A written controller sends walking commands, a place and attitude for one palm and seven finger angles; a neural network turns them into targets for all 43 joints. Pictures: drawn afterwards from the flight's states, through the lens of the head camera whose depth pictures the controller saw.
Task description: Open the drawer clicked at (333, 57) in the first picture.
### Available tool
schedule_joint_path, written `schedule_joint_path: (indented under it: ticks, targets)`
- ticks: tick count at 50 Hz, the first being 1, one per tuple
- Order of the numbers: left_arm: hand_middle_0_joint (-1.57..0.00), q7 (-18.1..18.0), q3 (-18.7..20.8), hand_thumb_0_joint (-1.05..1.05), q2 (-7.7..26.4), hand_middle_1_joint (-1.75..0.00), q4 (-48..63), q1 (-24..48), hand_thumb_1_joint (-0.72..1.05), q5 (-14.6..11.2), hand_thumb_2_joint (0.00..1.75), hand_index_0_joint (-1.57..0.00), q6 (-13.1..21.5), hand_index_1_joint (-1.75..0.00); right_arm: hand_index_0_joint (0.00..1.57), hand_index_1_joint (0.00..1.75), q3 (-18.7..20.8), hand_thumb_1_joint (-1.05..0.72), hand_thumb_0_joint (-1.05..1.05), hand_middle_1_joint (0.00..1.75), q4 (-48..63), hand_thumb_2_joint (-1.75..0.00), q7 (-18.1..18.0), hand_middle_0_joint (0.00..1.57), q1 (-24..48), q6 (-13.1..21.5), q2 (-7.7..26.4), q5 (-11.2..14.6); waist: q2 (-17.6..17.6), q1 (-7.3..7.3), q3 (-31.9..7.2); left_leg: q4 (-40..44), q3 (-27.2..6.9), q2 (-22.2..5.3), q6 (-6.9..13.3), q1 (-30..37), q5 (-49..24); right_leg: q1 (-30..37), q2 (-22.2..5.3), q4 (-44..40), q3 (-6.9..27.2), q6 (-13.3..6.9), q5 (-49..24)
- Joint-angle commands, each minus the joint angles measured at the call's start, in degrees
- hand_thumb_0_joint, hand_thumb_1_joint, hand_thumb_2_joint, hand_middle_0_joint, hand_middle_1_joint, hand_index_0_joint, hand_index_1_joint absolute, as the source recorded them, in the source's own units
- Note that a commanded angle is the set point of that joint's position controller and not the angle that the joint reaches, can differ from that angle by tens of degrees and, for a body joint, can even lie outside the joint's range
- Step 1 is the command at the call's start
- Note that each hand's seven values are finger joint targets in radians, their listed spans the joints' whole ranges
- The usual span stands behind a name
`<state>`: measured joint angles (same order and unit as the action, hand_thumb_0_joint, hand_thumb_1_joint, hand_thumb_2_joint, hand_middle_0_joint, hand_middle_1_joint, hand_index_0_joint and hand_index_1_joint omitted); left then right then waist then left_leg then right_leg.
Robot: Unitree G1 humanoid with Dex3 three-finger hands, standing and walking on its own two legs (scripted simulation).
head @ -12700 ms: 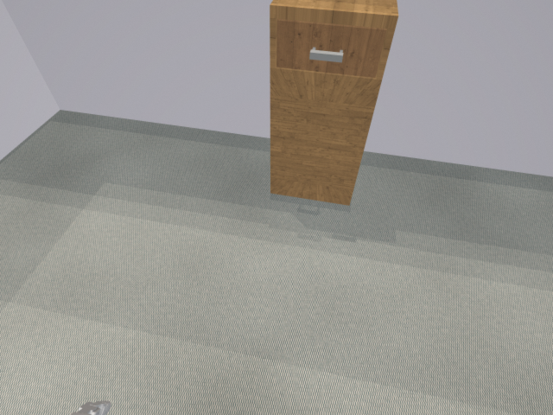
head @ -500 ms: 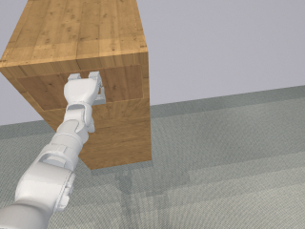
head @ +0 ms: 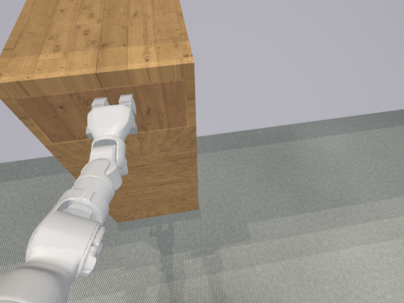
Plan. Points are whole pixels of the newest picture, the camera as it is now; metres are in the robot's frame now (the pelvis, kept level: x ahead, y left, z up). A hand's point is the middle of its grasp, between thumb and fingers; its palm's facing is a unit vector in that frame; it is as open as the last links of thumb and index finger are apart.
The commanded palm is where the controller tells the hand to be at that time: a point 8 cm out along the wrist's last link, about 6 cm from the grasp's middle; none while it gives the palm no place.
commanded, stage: lower the fingers behind the handle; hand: left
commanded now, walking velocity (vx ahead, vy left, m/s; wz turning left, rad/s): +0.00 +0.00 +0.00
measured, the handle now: (112, 123) +0.52 +0.19 +0.01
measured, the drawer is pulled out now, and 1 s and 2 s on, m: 0.00 0.00 0.00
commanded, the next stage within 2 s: lift the fingers back up to retry in 0.64 s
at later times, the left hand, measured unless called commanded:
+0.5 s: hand (119, 136) +0.47 +0.17 +0.02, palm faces +0.00 -0.01 -1.00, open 13.8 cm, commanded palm +0.45 +0.18 +0.05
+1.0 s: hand (116, 136) +0.47 +0.17 +0.02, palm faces -0.01 -0.04 -1.00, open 13.9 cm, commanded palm +0.45 +0.18 +0.09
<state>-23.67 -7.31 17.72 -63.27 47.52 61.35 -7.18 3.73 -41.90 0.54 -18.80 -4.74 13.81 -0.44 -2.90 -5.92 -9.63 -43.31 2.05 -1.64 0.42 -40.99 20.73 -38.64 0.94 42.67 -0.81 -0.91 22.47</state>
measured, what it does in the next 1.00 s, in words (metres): stands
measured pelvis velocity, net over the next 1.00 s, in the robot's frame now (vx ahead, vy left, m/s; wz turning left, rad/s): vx -0.02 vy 0.02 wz -0.02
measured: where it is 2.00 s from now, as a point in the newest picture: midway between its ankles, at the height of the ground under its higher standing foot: outside the picture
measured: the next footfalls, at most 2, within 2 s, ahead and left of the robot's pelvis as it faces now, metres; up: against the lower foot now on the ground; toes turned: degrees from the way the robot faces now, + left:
none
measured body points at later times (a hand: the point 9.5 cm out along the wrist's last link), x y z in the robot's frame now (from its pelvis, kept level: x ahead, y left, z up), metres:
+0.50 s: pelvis -0.02 +0.01 -0.01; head +0.07 +0.00 +0.43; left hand +0.47 +0.17 +0.07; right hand +0.00 -0.26 -0.14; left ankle -0.01 +0.12 -0.71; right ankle -0.03 -0.11 -0.71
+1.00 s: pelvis -0.02 +0.02 +0.00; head +0.07 +0.01 +0.44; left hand +0.47 +0.17 +0.08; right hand -0.01 -0.25 -0.13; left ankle -0.01 +0.12 -0.71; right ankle -0.03 -0.11 -0.71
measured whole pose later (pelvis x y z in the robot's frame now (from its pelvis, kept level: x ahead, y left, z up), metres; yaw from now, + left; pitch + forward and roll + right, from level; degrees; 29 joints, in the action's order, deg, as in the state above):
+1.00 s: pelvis -0.02 +0.02 +0.00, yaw -1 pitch +19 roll -1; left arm -22.6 -6.0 19.1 -63.6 49.9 60.5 -8.8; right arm 2.7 -41.1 -0.5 -20.5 -3.8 13.6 -0.2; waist -3.3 -7.7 -8.9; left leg -45.4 3.2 -1.7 1.8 -44.0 20.3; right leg -41.4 1.0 43.4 0.4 0.4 20.8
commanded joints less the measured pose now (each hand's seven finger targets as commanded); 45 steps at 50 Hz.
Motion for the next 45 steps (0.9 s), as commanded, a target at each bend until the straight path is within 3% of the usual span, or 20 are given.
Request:
schedule_joint_path:
  ticks: [1, 3, 6, 10, 11, 13, 15, 17, 21, 22, 24, 27, 29, 35, 37, 38, 39, 42, 45]
  targets:
    - [-0.3, -0.9, 1.0, 0.0, 8.5, -1.2, 6.7, 21.1, -0.5, 0.9, 0.3, -0.3, -0.5, -1.2, 0.2, 0.3, 2.9, -0.9, 0.0, 0.3, 4.1, -0.9, -0.9, 0.2, -6.3, 0.8, 8.2, 0.2, 3.5, -1.84, -19.1, 1.2, 0.6, 2.6, 2.0, 13.9, -21.5, 7.9, 1.9, -3.7, 0.3, -0.5, -24.3]
    - [-0.3, -0.9, 2.1, 0.0, 9.5, -1.2, 5.6, 18.7, -0.5, 0.9, 0.3, -0.3, -0.7, -1.2, 0.2, 0.3, 2.7, -0.9, 0.0, 0.3, 4.5, -0.9, -0.9, 0.2, -6.3, 0.7, 8.3, 0.3, 3.7, -1.16, -18.7, 1.0, 0.8, 2.6, 2.0, 13.0, -21.1, 7.9, 1.9, -3.5, 0.2, -0.6, -24.1]
    - [-0.3, -0.9, 0.1, 0.0, 7.7, -1.2, 4.2, 19.8, -0.5, 1.2, 0.3, -0.3, -1.2, -1.2, 0.2, 0.3, 2.6, -0.9, 0.0, 0.3, 4.4, -0.9, -1.0, 0.2, -6.4, 0.8, 8.3, 0.4, 4.6, -2.41, -16.3, 0.6, 0.6, 2.6, 2.0, 11.2, -18.5, 5.5, 1.9, -3.5, 0.1, -0.4, -21.3]
    - [-0.3, -1.2, 0.5, 0.0, 8.0, -1.2, 3.7, 21.0, -0.5, 1.3, 0.3, -0.3, -1.9, -1.2, 0.2, 0.3, 2.6, -0.9, 0.0, 0.3, 4.4, -0.9, -0.9, 0.2, -6.6, 0.9, 8.4, 0.2, 3.6, -2.36, -17.4, 0.0, 0.3, 2.5, 1.9, 10.9, -18.0, 4.1, 2.0, -2.7, -0.2, -0.7, -19.5]
    - [-0.3, -1.1, -1.1, 0.0, 6.6, -1.2, 2.9, 21.2, -0.5, 1.2, 0.3, -0.3, -2.3, -1.2, 0.2, 0.3, 2.4, -0.9, 0.0, 0.3, 4.6, -0.9, -0.9, 0.2, -6.7, 1.0, 8.3, 0.3, 3.4, -2.9, -16.9, -0.1, 0.4, 2.5, 2.0, 10.6, -16.6, 3.0, 2.1, -2.7, -0.2, -0.6, -18.3]
    - [-0.3, -1.2, 0.5, 0.0, 9.2, -1.2, 1.9, 22.1, -0.5, 1.2, 0.3, -0.3, -2.9, -1.2, 0.2, 0.3, 2.1, -0.9, 0.0, 0.3, 4.5, -0.9, -1.2, 0.2, -6.9, 0.9, 8.7, 0.3, 3.7, -2.92, -15.9, -0.3, 0.3, 2.5, 2.0, 8.7, -15.0, 2.5, 2.0, -2.5, 0.0, -0.5, -16.9]
    - [-0.3, -0.9, -0.2, 0.0, 8.4, -1.2, 2.3, 23.9, -0.5, 0.8, 0.3, -0.3, -3.3, -1.2, 0.2, 0.3, 2.2, -0.9, 0.0, 0.3, 4.5, -0.9, -1.2, 0.2, -6.9, 1.0, 8.6, 0.3, 4.0, -3.51, -16.5, -0.5, 0.2, 2.4, 2.1, 9.0, -14.9, 2.4, 2.0, -2.6, 0.0, -0.4, -16.7]
    - [-0.3, -0.8, 2.4, 0.0, 12.2, -1.2, 1.6, 22.9, -0.5, 0.8, 0.3, -0.3, -3.7, -1.2, 0.2, 0.3, 2.0, -0.9, 0.0, 0.3, 4.7, -0.9, -1.5, 0.2, -7.2, 0.9, 8.8, 0.4, 4.2, -2.77, -18.3, -0.6, 0.4, 2.5, 2.3, 8.4, -14.2, 3.8, 1.9, -2.4, 0.3, -0.3, -16.6]
    - [-0.3, 0.2, 1.1, 0.0, 11.6, -1.2, 0.8, 23.9, -0.5, 0.6, 0.3, -0.3, -3.7, -1.2, 0.2, 0.3, 1.5, -0.9, 0.0, 0.3, 5.3, -0.9, -1.9, 0.2, -7.5, 1.0, 8.8, 0.6, 4.1, -3.33, -16.7, -0.3, 0.3, 2.5, 2.4, 7.3, -12.6, 2.9, 2.0, -2.8, 0.3, -0.1, -15.0]
    - [-0.3, 0.3, 2.4, 0.0, 13.0, -1.2, 0.3, 22.4, -0.5, 0.7, 0.3, -0.3, -3.7, -1.2, 0.2, 0.3, 1.5, -0.9, 0.0, 0.3, 5.3, -0.9, -2.0, 0.2, -7.5, 1.0, 8.8, 0.7, 4.4, -2.74, -16.9, -0.4, 0.3, 2.5, 2.3, 6.8, -12.2, 3.0, 2.0, -2.6, 0.3, -0.2, -14.4]
    - [-0.3, 0.5, 0.4, 0.0, 10.7, -1.2, 1.4, 23.7, -0.5, 0.5, 0.3, -0.3, -3.2, -1.2, 0.2, 0.3, 1.4, -0.9, 0.0, 0.3, 5.7, -0.9, -2.0, 0.2, -7.5, 1.3, 8.7, 0.6, 3.6, -3.18, -16.3, -0.2, 0.3, 2.3, 2.2, 7.0, -11.6, 2.0, 2.0, -2.7, 0.1, -0.1, -13.4]
    - [-0.3, 0.6, 2.0, 0.0, 12.0, -1.2, 1.2, 21.7, -0.5, 0.4, 0.3, -0.3, -2.5, -1.2, 0.2, 0.3, 1.5, -0.9, 0.0, 0.3, 5.8, -0.9, -2.0, 0.2, -8.0, 1.4, 8.8, 0.6, 3.6, -2.35, -17.1, -0.2, 0.1, 2.2, 2.2, 7.4, -12.2, 2.2, 2.2, -2.4, -0.1, -0.4, -13.6]
    - [-0.3, 0.5, 1.5, 0.0, 11.9, -1.2, 1.2, 22.5, -0.5, 0.7, 0.3, -0.3, -2.2, -1.2, 0.2, 0.3, 1.5, -0.9, 0.0, 0.3, 5.6, -0.9, -2.1, 0.2, -8.0, 1.6, 8.8, 0.7, 4.4, -2.94, -15.7, -0.2, 0.0, 2.0, 2.3, 6.7, -10.6, 1.0, 2.2, -2.7, -0.1, -0.2, -11.7]
    - [-0.3, -0.8, 3.4, 0.0, 13.8, -1.2, 2.3, 22.9, -0.5, 0.9, 0.3, -0.3, -2.1, -1.2, 0.2, 0.3, 1.6, -0.9, 0.0, 0.3, 5.3, -0.9, -1.9, 0.2, -8.4, 1.9, 9.0, 0.5, 3.5, -2.14, -18.4, -0.2, -0.2, 2.0, 2.2, 7.3, -11.9, 2.2, 2.3, -2.4, -0.1, -0.5, -12.5]
    - [-0.3, -1.3, 3.0, 0.0, 13.6, -1.2, 1.7, 22.8, -0.5, 1.3, 0.3, -0.3, -2.5, -1.2, 0.2, 0.3, 1.5, -0.9, 0.0, 0.3, 5.1, -0.9, -1.9, 0.2, -8.3, 1.9, 9.0, 0.5, 2.5, -2.17, -17.5, 0.0, -0.2, 1.9, 2.0, 7.4, -11.7, 1.0, 2.3, -2.3, -0.2, -0.5, -11.9]
    - [-0.3, -1.5, 2.4, 0.0, 12.7, -1.2, 3.0, 23.6, -0.5, 1.0, 0.3, -0.3, -2.7, -1.2, 0.2, 0.3, 1.7, -0.9, 0.0, 0.3, 5.3, -0.9, -1.8, 0.2, -8.2, 1.9, 8.9, 0.5, 2.6, -2.24, -18.2, 0.2, -0.2, 1.8, 2.1, 8.6, -12.0, 1.3, 2.4, -2.7, -0.3, -0.4, -11.9]
    - [-0.3, -1.7, 3.6, 0.0, 14.4, -1.2, 4.3, 24.6, -0.5, 0.9, 0.3, -0.3, -2.7, -1.2, 0.2, 0.3, 1.7, -0.9, 0.0, 0.3, 5.3, -0.9, -1.8, 0.2, -8.1, 1.9, 9.0, 0.6, 1.7, -1.76, -19.2, 0.6, -0.4, 1.8, 2.0, 9.3, -12.1, 2.0, 2.4, -2.8, -0.3, -0.5, -11.6]
    - [-0.3, -2.0, 2.7, 0.0, 13.7, -1.2, 6.7, 28.7, -0.5, 0.7, 0.3, -0.3, -3.1, -1.2, 0.2, 0.3, 1.9, -0.9, 0.0, 0.3, 5.0, -0.9, -1.8, 0.2, -7.9, 1.8, 8.9, 0.6, 0.0, -2.35, -20.6, 1.5, -0.9, 1.5, 1.8, 12.6, -13.2, 1.9, 2.5, -3.3, -0.6, -0.6, -11.7]
    - [-0.3, -1.9, 4.0, 0.0, 14.8, -1.2, 10.1, 30.5, -0.5, 0.1, 0.3, -0.3, -2.5, -1.2, 0.2, 0.3, 2.1, -0.9, 0.0, 0.3, 4.9, -0.9, -1.9, 0.2, -7.6, 1.8, 8.8, 0.4, -0.5, -1.77, -23.6, 2.0, -1.2, 1.4, 1.7, 15.9, -16.5, 4.5, 2.5, -3.8, -0.7, -0.7, -14.2]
